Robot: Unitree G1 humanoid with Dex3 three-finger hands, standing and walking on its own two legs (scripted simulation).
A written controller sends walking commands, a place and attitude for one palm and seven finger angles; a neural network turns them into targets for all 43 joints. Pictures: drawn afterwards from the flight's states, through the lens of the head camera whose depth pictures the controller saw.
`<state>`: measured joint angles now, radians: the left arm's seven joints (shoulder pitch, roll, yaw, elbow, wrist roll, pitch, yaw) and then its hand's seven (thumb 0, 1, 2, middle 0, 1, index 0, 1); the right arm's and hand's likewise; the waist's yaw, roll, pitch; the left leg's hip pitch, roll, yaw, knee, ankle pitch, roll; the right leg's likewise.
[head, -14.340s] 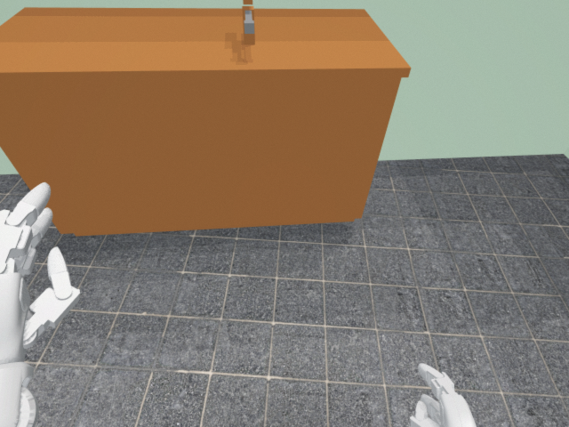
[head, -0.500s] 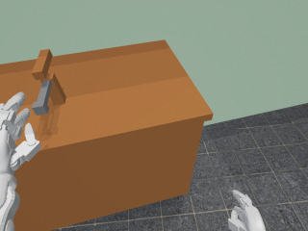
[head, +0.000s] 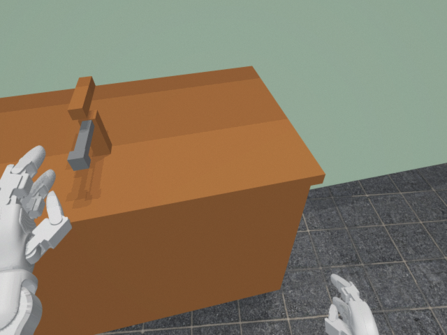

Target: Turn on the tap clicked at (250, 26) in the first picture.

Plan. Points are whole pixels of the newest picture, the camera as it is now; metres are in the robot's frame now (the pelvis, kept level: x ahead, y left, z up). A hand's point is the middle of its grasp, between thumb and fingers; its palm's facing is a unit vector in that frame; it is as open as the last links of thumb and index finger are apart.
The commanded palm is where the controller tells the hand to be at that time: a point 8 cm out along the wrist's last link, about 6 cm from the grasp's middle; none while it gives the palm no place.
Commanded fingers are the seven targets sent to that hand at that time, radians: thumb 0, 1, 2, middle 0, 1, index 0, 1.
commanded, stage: turn the palm inward beside the body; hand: left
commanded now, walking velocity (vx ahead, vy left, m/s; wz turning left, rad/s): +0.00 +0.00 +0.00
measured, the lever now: (79, 160) +0.35 +0.33 +0.14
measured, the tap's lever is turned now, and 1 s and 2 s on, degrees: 0 0 0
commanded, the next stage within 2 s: reach beside the lever's end, fingers flat in 1.06 s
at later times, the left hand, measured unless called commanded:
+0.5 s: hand (59, 241) +0.17 +0.23 +0.19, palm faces +0.50 -0.86 -0.13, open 7.4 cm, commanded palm +0.11 +0.27 +0.19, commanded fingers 0.00 0.90 0.90 -0.20 -0.30 -0.20 -0.30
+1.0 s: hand (77, 243) +0.17 +0.21 +0.19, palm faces +0.52 -0.84 -0.11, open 7.4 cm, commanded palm +0.11 +0.25 +0.19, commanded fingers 0.00 0.90 0.90 -0.20 -0.30 -0.20 -0.30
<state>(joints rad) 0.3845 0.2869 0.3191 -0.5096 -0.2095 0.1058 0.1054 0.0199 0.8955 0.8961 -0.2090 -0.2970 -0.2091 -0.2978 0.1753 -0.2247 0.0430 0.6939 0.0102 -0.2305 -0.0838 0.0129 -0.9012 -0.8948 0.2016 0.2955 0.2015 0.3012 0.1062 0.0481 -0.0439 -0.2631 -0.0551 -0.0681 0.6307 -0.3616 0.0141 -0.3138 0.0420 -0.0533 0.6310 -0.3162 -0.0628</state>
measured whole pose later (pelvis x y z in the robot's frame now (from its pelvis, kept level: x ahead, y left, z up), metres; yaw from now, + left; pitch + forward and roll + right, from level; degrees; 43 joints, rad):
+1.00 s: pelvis -0.02 -0.03 +0.00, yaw +1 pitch -4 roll +0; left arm 0.39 0.22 0.27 -0.61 -0.26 0.33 0.20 0.02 0.90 0.90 -0.21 -0.30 -0.21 -0.30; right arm 0.12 -0.23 0.06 0.73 0.03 -0.21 -0.09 0.01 -0.90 -0.89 0.20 0.30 0.20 0.30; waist 0.12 0.08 -0.04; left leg -0.19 -0.02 -0.10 0.58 -0.32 -0.02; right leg -0.23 0.07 -0.09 0.55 -0.27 -0.09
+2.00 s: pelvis +0.00 -0.01 +0.01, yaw +0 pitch -1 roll +1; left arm 0.21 0.25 0.37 -0.32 -0.25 0.26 0.17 0.02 0.90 0.90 -0.19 -0.26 -0.19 -0.26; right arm 0.16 -0.23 0.04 0.72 0.03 -0.20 -0.12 0.01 -0.90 -0.89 0.20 0.30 0.20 0.30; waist 0.10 0.06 -0.04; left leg -0.22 -0.04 -0.07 0.56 -0.32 0.00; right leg -0.27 0.05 -0.06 0.56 -0.28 -0.07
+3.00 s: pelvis +0.00 -0.01 +0.00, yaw +0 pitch +5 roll +0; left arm -0.15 0.43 0.58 0.34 -0.23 0.05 0.00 0.02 0.90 0.90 -0.16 -0.15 -0.16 -0.15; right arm 0.23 -0.26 0.02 0.71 0.04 -0.18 -0.13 0.01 -0.90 -0.89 0.20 0.30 0.20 0.30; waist 0.05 0.05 -0.06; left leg -0.37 -0.04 -0.07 0.64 -0.35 0.00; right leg -0.42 0.06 -0.06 0.62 -0.29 -0.07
